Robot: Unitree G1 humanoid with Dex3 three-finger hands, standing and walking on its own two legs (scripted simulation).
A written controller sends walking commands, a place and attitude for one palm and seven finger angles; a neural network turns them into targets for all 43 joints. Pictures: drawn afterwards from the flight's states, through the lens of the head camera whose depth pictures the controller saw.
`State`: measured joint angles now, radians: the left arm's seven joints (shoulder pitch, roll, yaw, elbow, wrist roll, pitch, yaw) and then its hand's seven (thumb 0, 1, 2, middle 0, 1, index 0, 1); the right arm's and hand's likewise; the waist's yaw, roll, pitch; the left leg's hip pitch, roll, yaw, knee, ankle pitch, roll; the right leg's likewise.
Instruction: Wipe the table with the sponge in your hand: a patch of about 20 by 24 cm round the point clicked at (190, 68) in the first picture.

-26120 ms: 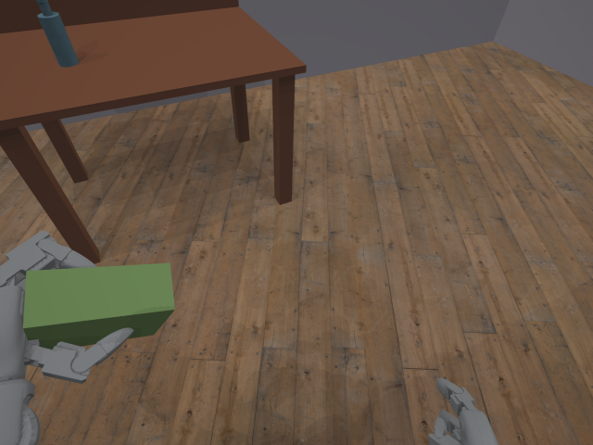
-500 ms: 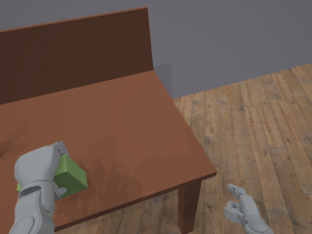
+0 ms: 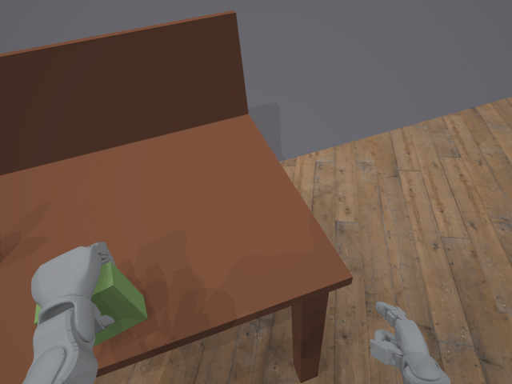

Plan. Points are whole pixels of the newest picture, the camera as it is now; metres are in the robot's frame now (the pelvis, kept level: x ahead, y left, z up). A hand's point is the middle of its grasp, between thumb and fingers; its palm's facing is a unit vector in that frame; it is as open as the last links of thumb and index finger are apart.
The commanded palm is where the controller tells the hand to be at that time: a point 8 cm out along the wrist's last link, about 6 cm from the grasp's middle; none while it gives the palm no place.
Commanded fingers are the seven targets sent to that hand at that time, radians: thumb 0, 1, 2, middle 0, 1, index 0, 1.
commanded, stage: lower the sponge onto the table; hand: left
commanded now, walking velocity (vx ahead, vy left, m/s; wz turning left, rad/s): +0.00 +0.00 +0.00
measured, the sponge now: (102, 313) +0.21 +0.30 +0.01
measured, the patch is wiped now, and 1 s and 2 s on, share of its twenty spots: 0.00 0.00 0.05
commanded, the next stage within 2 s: wipe forward along the first lane in 1.44 s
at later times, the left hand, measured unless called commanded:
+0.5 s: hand (106, 317) +0.20 +0.29 +0.01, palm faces -0.15 -0.18 -0.97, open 9.3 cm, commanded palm +0.19 +0.29 +0.10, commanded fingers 0.00 0.10 1.30 -1.20 -1.60 -1.20 -1.60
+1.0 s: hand (106, 312) +0.21 +0.29 +0.01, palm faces -0.06 -0.13 -0.99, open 9.3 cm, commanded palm +0.18 +0.29 +0.08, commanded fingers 0.00 0.10 1.30 -1.20 -1.60 -1.20 -1.60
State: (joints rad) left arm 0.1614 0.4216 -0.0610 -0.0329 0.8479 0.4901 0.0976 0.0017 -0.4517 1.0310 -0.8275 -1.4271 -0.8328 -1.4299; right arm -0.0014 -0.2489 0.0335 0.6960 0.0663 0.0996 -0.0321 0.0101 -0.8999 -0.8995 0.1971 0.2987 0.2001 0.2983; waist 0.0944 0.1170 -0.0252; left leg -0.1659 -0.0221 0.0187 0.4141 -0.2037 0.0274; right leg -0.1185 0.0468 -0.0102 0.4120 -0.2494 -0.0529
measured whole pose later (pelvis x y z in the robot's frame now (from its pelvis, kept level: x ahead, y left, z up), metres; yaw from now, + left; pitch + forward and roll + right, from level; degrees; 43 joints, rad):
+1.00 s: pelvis +0.01 +0.01 +0.00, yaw +0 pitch +0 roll -1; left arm 0.23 0.39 -0.10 0.03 0.94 0.26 0.18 0.00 -0.46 1.04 -0.83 -1.43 -0.83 -1.43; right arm 0.05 -0.25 -0.02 0.69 0.04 0.07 -0.04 0.01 -0.90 -0.90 0.20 0.30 0.20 0.30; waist 0.12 0.08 -0.04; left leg -0.25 -0.03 0.02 0.49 -0.25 0.04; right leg -0.18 0.04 -0.01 0.46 -0.28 -0.04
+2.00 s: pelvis -0.01 -0.02 -0.01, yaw +1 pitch +4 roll +0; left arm -0.04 0.42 -0.06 0.37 0.97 0.21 0.19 0.00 -0.51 1.05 -0.88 -1.37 -0.89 -1.37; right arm 0.09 -0.27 -0.02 0.72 0.06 0.08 -0.07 0.01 -0.90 -0.90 0.20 0.30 0.20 0.30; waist 0.11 0.09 -0.07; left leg -0.39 -0.01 -0.01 0.57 -0.24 0.01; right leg -0.34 0.06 -0.04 0.57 -0.30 -0.08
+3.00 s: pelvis -0.03 -0.03 -0.04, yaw -3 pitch +14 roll -1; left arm -0.47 0.70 0.14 0.97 0.96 0.00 0.20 0.02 -0.59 1.09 -0.86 -1.36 -0.89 -1.40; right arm 0.24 -0.32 -0.03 0.73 0.09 0.08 -0.03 0.01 -0.90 -0.90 0.20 0.30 0.20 0.30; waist 0.00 0.08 -0.13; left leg -0.74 -0.01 -0.09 0.83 -0.35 0.04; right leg -0.69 0.14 -0.02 0.77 -0.34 -0.11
